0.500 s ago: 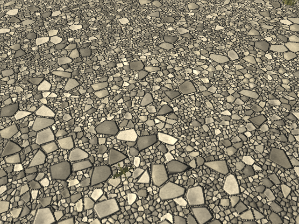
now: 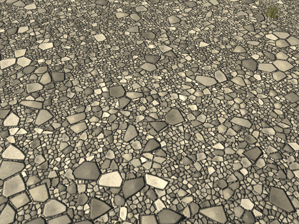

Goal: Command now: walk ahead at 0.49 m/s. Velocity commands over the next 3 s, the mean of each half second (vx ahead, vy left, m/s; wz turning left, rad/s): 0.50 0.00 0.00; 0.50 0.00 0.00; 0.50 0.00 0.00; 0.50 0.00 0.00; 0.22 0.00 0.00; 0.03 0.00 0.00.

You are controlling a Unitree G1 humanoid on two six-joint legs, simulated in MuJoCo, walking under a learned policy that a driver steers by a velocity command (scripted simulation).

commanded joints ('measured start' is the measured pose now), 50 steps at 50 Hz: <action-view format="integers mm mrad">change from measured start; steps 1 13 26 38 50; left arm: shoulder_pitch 33 -194 89 252 106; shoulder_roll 44 75 106 136 100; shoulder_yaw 13 15 32 41 38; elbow -43 -135 -6 85 12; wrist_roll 12 -10 18 -3 -7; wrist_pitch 5 -29 -33 5 -18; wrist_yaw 7 -49 -42 -7 -5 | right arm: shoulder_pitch -37 93 -52 -420 -131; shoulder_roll -131 -189 -92 -73 -102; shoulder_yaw -21 -40 -29 -17 -38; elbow -54 -5 -100 -223 -125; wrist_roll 1 27 15 27 -5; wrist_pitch -17 32 31 8 -7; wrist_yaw -20 -41 -42 -1 2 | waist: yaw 46 3 11 102 32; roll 80 116 -13 -22 104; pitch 54 51 0 98 -64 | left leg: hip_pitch -96 197 -514 -555 62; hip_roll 281 349 240 182 342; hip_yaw -213 -186 -121 -76 -357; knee -204 -22 765 265 -78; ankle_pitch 69 194 -20 165 64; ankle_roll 170 88 -58 -42 133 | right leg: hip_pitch -32 114 509 720 39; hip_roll -42 66 -93 -126 -14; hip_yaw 1 -68 97 13 26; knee -139 -636 -1003 -975 70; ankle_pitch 153 114 302 264 -85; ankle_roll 28 -24 -193 -147 -22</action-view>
